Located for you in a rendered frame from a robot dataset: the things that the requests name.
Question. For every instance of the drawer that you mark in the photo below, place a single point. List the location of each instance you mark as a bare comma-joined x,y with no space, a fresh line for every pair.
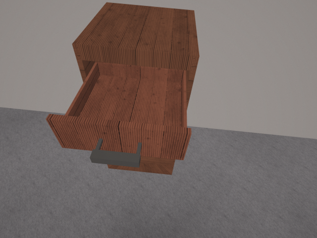
126,104

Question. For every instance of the handle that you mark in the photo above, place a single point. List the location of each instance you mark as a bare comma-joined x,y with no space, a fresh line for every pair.
115,158

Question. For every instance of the cabinet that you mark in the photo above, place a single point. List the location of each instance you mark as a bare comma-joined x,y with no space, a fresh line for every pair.
143,36

